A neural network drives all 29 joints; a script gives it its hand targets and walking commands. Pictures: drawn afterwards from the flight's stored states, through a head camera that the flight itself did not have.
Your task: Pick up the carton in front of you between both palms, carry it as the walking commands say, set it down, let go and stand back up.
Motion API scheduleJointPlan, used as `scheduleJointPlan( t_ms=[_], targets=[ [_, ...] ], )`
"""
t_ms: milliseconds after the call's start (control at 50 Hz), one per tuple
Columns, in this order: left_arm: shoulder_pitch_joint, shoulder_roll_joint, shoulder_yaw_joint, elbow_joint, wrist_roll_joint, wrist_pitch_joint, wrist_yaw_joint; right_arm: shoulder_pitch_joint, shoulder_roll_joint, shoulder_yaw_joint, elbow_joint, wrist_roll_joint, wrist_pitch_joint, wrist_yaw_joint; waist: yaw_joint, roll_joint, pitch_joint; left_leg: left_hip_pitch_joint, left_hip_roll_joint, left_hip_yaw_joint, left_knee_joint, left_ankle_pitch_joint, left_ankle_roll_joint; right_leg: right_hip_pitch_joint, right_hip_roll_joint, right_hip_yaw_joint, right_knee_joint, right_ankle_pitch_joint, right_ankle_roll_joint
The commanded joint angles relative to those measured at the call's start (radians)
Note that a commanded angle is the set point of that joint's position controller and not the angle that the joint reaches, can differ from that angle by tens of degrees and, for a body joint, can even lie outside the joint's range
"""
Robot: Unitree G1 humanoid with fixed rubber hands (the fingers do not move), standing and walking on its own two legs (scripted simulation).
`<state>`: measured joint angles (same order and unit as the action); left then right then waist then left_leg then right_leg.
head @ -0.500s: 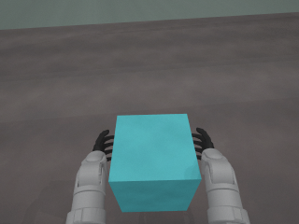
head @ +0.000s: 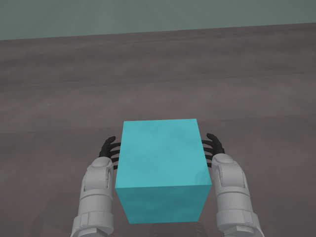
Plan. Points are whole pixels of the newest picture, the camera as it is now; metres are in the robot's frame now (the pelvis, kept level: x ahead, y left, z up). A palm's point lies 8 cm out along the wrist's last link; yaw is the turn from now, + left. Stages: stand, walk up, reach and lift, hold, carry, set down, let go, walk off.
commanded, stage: set down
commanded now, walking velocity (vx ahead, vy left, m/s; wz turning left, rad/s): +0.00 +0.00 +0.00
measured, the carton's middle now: (161, 172) +0.31 +0.00 -0.03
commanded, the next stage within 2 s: none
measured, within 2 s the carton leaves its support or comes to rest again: neither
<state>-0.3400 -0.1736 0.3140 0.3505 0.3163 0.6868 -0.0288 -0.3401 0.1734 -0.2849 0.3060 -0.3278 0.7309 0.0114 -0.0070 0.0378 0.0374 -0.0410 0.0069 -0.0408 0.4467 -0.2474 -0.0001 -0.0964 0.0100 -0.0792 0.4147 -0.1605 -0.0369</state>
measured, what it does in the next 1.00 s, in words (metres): lowers itself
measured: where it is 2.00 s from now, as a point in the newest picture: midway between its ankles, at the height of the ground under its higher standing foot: outside the picture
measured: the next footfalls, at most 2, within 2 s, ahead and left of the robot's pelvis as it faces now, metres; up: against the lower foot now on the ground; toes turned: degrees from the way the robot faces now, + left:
none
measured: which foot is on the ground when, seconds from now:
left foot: down 0.00-1.00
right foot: down 0.00-1.00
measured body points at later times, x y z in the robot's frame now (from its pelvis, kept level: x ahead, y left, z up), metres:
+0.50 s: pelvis -0.02 +0.03 -0.05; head +0.17 +0.00 +0.36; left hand +0.38 +0.14 -0.12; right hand +0.35 -0.16 -0.13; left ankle +0.01 +0.13 -0.74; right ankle +0.06 -0.10 -0.74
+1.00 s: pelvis -0.05 +0.02 -0.18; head +0.21 +0.00 +0.19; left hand +0.44 +0.13 -0.26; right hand +0.41 -0.17 -0.26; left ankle +0.01 +0.13 -0.74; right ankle +0.06 -0.10 -0.74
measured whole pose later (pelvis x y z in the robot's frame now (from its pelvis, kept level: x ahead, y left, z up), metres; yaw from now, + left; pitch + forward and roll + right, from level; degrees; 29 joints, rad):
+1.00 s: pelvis -0.05 +0.02 -0.18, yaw +1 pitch +41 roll +1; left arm -0.91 -0.08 0.46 0.62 0.26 0.28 0.03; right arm -0.86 0.09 -0.54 0.51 -0.30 0.31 0.01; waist -0.06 0.05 -0.13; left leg -1.63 -0.05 -0.01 1.40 -0.49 0.01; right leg -1.69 -0.01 0.03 1.35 -0.38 0.01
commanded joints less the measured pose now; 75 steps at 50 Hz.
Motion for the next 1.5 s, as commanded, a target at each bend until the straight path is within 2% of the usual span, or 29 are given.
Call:
scheduleJointPlan(
  t_ms=[0,60,140,220,260,320,400,500,560,580,640,700,760,880,980,1100,1280,1480],
  targets=[
    [-0.550,-0.899,-0.457,0.017,-0.219,-0.043,-0.243,-0.523,0.936,0.475,0.038,0.248,-0.042,0.246,0.004,-0.055,-0.178,-0.237,-0.074,-0.055,-0.102,-0.052,0.057,0.228,0.012,0.188,-0.070,-0.069,0.033],
    [-0.604,-0.880,-0.381,0.085,-0.170,-0.075,-0.237,-0.572,0.914,0.389,0.111,0.202,-0.074,0.235,-0.006,-0.052,-0.156,-0.265,-0.079,-0.050,-0.077,-0.074,0.059,0.200,0.016,0.184,-0.049,-0.088,0.028],
    [-0.656,-0.815,-0.242,0.192,-0.069,-0.139,-0.205,-0.626,0.824,0.231,0.212,0.102,-0.138,0.203,-0.022,-0.039,-0.107,-0.339,-0.088,-0.044,-0.026,-0.082,0.058,0.121,0.032,0.166,0.011,-0.069,0.018],
    [-0.613,-0.700,-0.124,0.244,0.018,-0.232,-0.167,-0.589,0.682,0.106,0.252,0.011,-0.240,0.175,-0.026,-0.034,-0.112,-0.428,-0.099,-0.038,0.037,-0.019,0.050,0.014,0.052,0.154,0.093,0.047,0.013],
    [-0.594,-0.650,-0.109,0.243,0.031,-0.297,-0.154,-0.577,0.629,0.090,0.251,-0.003,-0.309,0.167,-0.022,-0.033,-0.158,-0.475,-0.106,-0.032,0.085,0.038,0.042,-0.045,0.061,0.153,0.145,0.121,0.018],
    [-0.597,-0.648,-0.157,0.235,0.008,-0.405,-0.146,-0.591,0.634,0.140,0.247,0.016,-0.424,0.166,-0.018,-0.025,-0.279,-0.527,-0.122,-0.029,0.154,0.118,0.030,-0.118,0.076,0.146,0.226,0.217,0.024],
    [-0.638,-0.728,-0.305,0.245,-0.070,-0.529,-0.130,-0.640,0.690,0.275,0.240,0.076,-0.549,0.175,-0.024,-0.012,-0.516,-0.604,-0.135,-0.032,0.273,0.226,0.003,-0.207,0.095,0.133,0.368,0.324,0.030],
    [-0.740,-0.782,-0.501,0.175,-0.173,-0.603,-0.106,-0.736,0.727,0.438,0.181,0.165,-0.624,0.185,-0.045,-0.030,-0.919,-0.655,-0.142,-0.040,0.442,0.403,-0.018,-0.326,0.105,0.125,0.539,0.466,0.038],
    [-0.771,-0.805,-0.546,0.154,-0.193,-0.592,-0.084,-0.790,0.728,0.489,0.148,0.200,-0.617,0.196,-0.048,-0.038,-1.061,-0.658,-0.141,-0.047,0.515,0.454,-0.026,-0.494,0.117,0.105,0.605,0.424,0.052],
    [-0.791,-0.820,-0.551,0.147,-0.196,-0.580,-0.082,-0.800,0.732,0.485,0.154,0.202,-0.605,0.204,-0.048,-0.029,-1.073,-0.678,-0.144,-0.043,0.532,0.425,-0.032,-0.544,0.119,0.102,0.617,0.378,0.050],
    [-0.843,-0.849,-0.536,0.173,-0.195,-0.526,-0.103,-0.813,0.751,0.427,0.199,0.179,-0.556,0.224,-0.072,-0.007,-1.013,-0.801,-0.154,-0.029,0.557,0.240,-0.036,-0.672,0.121,0.088,0.646,0.223,0.047],
    [-0.901,-0.855,-0.475,0.232,-0.170,-0.467,-0.141,-0.853,0.777,0.350,0.256,0.140,-0.496,0.246,-0.085,0.017,-0.915,-0.943,-0.158,-0.014,0.584,0.063,-0.032,-0.782,0.121,0.076,0.674,0.076,0.041],
    [-0.963,-0.846,-0.419,0.283,-0.150,-0.426,-0.170,-0.909,0.787,0.297,0.294,0.117,-0.448,0.265,-0.088,0.026,-0.880,-1.045,-0.163,0.000,0.625,-0.012,-0.027,-0.864,0.121,0.065,0.713,0.009,0.038],
    [-1.063,-0.813,-0.361,0.338,-0.147,-0.411,-0.188,-1.021,0.798,0.282,0.313,0.131,-0.424,0.265,-0.074,0.006,-0.955,-1.210,-0.178,0.025,0.742,-0.018,-0.020,-0.965,0.122,0.056,0.824,0.026,0.049],
    [-1.150,-0.788,-0.379,0.345,-0.181,-0.420,-0.186,-1.114,0.804,0.326,0.290,0.179,-0.428,0.235,-0.069,-0.017,-1.088,-1.328,-0.192,0.050,0.853,-0.019,-0.015,-0.987,0.125,0.055,0.925,0.063,0.065],
    [-1.242,-0.754,-0.410,0.346,-0.227,-0.412,-0.191,-1.210,0.797,0.364,0.256,0.226,-0.416,0.195,-0.078,-0.028,-1.212,-1.433,-0.201,0.070,0.968,-0.028,-0.010,-0.998,0.129,0.049,1.028,0.089,0.079],
    [-1.345,-0.692,-0.390,0.404,-0.244,-0.408,-0.194,-1.319,0.756,0.336,0.264,0.243,-0.409,0.159,-0.096,-0.007,-1.202,-1.581,-0.203,0.086,1.104,-0.060,-0.006,-1.107,0.130,0.039,1.154,0.078,0.086],
    [-1.461,-0.613,-0.360,0.463,-0.243,-0.411,-0.168,-1.451,0.666,0.278,0.276,0.254,-0.420,0.154,-0.118,0.025,-1.155,-1.649,-0.193,0.083,1.235,-0.086,-0.003,-1.279,0.121,0.014,1.289,0.033,0.084]
  ],
)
